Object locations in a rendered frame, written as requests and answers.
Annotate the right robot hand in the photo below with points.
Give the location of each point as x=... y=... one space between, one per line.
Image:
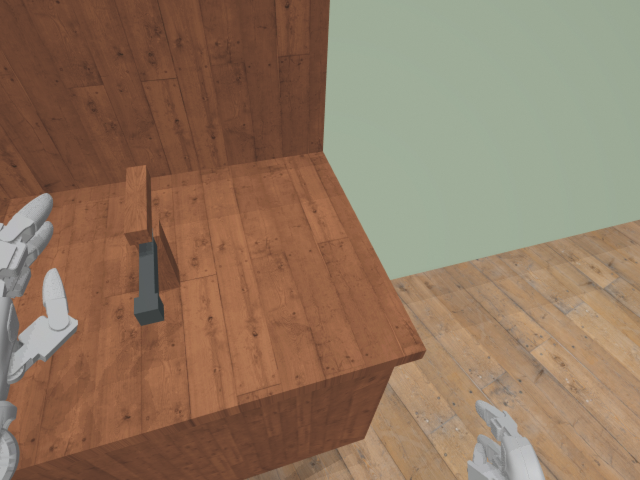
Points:
x=515 y=459

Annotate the left robot hand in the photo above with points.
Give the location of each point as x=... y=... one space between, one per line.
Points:
x=22 y=240

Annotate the counter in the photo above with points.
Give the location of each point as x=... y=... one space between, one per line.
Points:
x=202 y=121

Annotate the robot left forearm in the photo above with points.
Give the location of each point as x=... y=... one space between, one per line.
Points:
x=9 y=448

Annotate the tap lever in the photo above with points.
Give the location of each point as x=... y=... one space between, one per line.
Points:
x=148 y=307

